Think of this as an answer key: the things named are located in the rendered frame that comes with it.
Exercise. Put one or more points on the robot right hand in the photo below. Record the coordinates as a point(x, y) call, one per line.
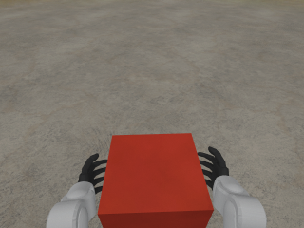
point(217, 166)

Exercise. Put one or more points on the carton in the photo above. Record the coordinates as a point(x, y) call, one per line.
point(154, 181)

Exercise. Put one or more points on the left robot forearm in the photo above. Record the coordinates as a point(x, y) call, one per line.
point(75, 209)

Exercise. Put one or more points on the robot left hand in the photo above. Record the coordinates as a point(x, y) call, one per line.
point(88, 173)

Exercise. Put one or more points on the right robot forearm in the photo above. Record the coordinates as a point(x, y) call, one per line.
point(238, 208)

